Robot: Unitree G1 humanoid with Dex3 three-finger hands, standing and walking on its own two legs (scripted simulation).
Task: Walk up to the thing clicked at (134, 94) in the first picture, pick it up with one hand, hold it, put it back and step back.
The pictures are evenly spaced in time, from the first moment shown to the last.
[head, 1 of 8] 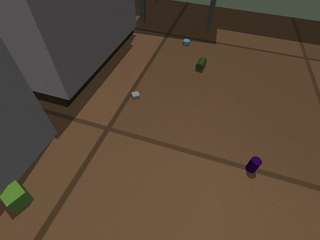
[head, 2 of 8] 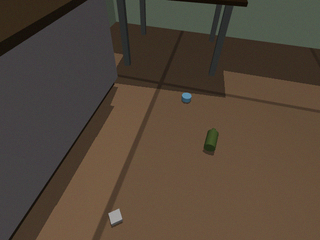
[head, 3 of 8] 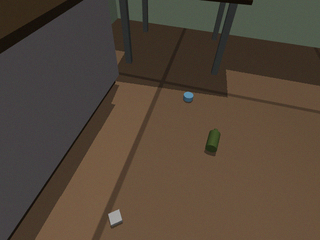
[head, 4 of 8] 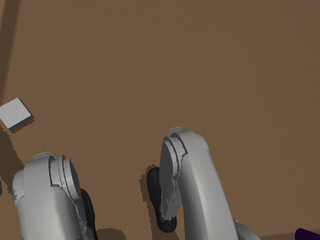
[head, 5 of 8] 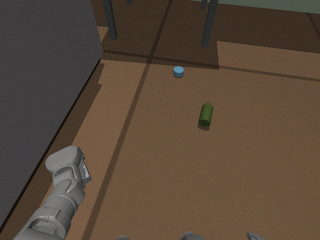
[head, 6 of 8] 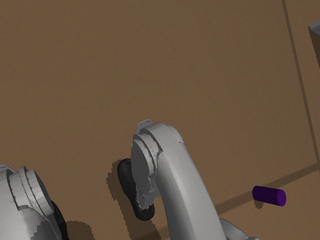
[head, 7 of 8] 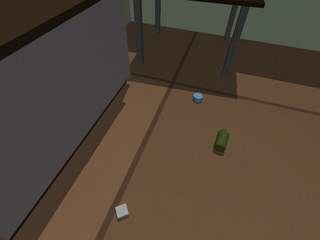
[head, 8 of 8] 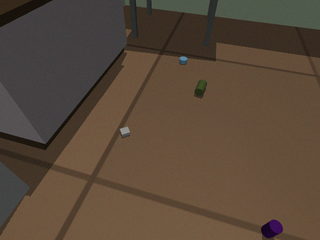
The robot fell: no
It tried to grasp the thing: yes
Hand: left
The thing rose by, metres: 0.69
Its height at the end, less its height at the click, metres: +0.00
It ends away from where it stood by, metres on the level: 0.01
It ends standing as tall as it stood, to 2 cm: yes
